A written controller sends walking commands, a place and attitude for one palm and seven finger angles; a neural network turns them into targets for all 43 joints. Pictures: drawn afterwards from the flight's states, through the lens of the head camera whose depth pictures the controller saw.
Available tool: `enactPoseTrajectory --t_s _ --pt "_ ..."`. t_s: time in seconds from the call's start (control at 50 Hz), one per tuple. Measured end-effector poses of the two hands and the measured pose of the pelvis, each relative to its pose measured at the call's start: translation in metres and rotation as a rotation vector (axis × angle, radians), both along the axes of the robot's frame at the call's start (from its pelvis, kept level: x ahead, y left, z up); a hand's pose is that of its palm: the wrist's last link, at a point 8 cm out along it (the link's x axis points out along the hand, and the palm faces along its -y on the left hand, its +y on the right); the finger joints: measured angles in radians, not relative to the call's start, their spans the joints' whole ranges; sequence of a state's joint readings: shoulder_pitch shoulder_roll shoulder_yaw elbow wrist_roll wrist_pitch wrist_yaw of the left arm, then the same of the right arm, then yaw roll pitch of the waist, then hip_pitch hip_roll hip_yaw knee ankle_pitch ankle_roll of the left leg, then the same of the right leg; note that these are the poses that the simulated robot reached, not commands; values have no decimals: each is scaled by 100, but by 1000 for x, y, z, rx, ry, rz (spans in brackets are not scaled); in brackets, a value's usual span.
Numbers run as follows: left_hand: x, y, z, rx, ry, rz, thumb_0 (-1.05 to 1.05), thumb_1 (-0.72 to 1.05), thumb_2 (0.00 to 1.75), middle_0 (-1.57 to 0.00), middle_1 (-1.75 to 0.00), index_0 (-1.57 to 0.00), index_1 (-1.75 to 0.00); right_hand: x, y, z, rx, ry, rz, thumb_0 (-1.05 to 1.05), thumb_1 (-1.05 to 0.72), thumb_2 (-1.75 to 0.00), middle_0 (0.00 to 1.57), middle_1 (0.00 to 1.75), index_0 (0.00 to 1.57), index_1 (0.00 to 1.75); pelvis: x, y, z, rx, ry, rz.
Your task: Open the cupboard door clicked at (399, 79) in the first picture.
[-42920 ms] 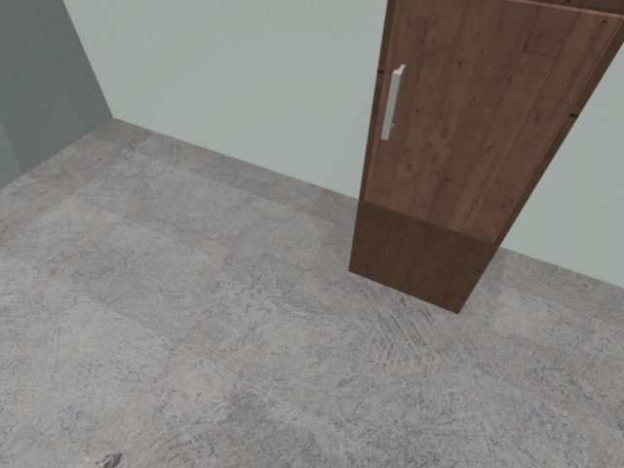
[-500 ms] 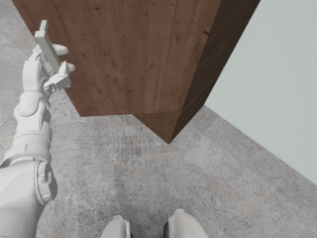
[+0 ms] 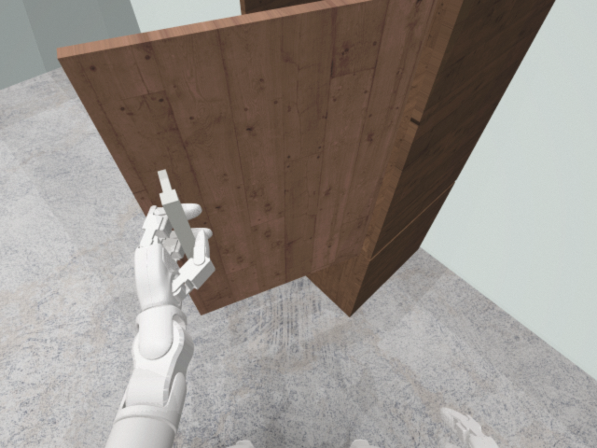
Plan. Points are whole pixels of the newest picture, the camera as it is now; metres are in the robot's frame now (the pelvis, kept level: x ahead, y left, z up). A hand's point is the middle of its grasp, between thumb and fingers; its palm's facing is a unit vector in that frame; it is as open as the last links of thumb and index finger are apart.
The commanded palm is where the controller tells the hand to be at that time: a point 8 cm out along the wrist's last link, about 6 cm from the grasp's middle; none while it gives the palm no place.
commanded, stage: pull the door open along its arc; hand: left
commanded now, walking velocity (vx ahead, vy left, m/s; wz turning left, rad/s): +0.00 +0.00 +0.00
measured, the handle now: (182, 225) +0.40 +0.17 +0.06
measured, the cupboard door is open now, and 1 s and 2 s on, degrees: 70 89 87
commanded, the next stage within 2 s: open thumb and fingers to let go in 0.30 s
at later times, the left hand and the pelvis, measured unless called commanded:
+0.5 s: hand (264, 320) +0.27 +0.05 +0.05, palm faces +0.43 -0.90 -0.03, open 6.0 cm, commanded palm +0.22 +0.09 +0.05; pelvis +0.00 -0.05 -0.01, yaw +4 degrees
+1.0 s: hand (258, 324) +0.26 +0.06 +0.06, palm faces +0.43 -0.90 +0.01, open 13.6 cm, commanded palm +0.21 +0.10 +0.05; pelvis -0.02 -0.05 +0.00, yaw +4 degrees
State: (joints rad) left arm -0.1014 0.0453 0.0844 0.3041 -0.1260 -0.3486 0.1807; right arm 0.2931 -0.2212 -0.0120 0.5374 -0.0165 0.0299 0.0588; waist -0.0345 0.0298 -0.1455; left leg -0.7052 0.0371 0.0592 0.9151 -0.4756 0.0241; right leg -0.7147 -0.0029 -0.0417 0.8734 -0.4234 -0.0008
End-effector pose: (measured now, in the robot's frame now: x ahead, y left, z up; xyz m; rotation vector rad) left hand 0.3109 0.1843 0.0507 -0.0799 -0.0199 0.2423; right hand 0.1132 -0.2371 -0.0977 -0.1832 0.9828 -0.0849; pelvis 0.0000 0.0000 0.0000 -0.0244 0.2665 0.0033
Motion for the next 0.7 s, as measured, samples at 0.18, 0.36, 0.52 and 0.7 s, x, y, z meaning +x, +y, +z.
enactPoseTrajectory --t_s 0.18,0.36,0.52,0.7 --pt "-58 -51 6 48 46 161 3 70 75 -33 -129 -34 -130 65 25 16 46 -175 124 1 -91 -90 20 30 20 30 -2 -14 -1 17 -56 23" --pt "-91 -83 9 70 85 139 3 68 74 -33 -126 -35 -132 76 15 23 49 -223 140 1 -91 -90 20 30 20 30 2 -34 1 27 -91 44" --pt "-85 -92 4 88 72 202 2 69 79 -35 -130 -36 -132 63 -13 2 10 -164 152 1 -91 -90 20 30 20 30 -4 -49 -6 38 -77 69" --pt "-89 -94 6 87 64 211 2 38 67 -35 -129 -35 -129 37 -33 -6 0 -116 113 1 -91 -90 20 30 20 30 -10 -58 -4 51 -81 68"
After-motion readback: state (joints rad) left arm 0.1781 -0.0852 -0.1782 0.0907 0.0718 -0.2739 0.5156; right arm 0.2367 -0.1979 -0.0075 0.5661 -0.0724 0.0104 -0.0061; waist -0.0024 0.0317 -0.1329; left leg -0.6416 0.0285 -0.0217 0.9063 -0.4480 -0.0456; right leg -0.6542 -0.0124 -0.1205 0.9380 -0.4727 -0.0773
